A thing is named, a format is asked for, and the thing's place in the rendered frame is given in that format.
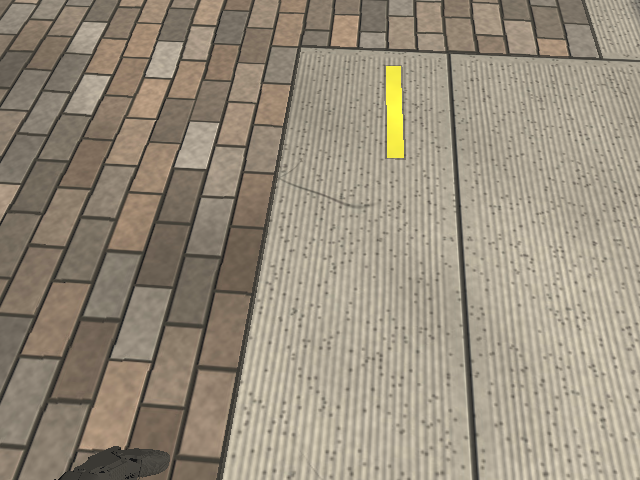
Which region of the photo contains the robot left hand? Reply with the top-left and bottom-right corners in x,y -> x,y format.
54,446 -> 170,480

